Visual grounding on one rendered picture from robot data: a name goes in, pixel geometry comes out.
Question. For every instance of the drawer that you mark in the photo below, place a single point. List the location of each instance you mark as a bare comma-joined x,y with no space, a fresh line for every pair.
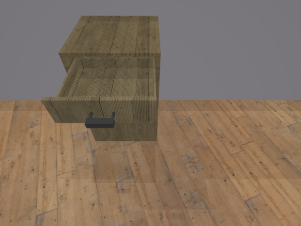
126,86

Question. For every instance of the cabinet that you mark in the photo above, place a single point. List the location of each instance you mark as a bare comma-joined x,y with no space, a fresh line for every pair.
117,37

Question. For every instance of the handle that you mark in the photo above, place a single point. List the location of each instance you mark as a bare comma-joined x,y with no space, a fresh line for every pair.
100,122

